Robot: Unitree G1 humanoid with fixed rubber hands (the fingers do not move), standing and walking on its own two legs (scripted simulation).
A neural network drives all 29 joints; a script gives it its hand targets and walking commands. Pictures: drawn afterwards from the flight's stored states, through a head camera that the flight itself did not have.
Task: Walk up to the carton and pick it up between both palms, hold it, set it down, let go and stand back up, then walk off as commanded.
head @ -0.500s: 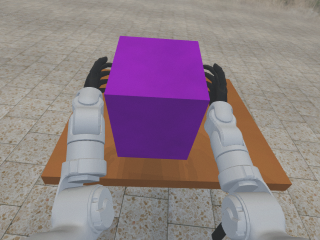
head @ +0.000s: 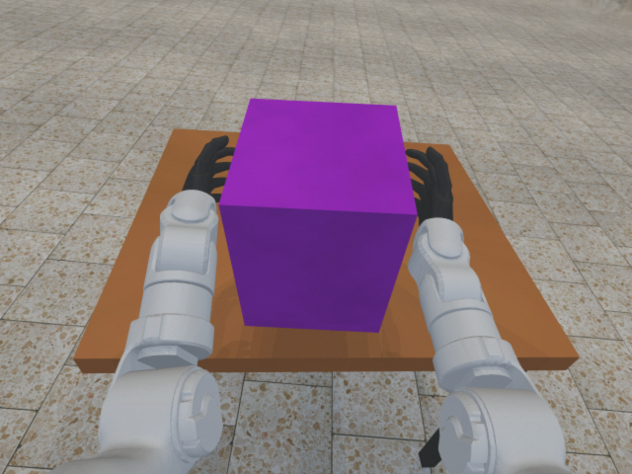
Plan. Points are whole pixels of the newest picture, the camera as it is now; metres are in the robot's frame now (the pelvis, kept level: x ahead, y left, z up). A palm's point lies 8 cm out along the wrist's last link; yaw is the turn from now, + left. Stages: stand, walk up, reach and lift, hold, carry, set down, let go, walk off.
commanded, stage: set down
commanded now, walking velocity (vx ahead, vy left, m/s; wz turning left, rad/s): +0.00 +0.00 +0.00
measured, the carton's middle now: (317, 220) +0.44 -0.06 +0.12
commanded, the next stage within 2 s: none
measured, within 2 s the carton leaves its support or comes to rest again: rests again in 1.88 s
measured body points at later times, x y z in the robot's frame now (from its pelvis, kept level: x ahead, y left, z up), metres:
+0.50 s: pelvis +0.00 +0.00 +0.00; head -0.01 +0.04 +0.45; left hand +0.44 +0.09 +0.15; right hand +0.38 -0.19 +0.17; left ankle +0.00 +0.12 -0.75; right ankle +0.00 -0.14 -0.75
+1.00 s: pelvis +0.02 +0.00 +0.00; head +0.03 +0.03 +0.45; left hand +0.47 +0.08 +0.12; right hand +0.40 -0.20 +0.14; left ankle +0.00 +0.12 -0.75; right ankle +0.00 -0.14 -0.75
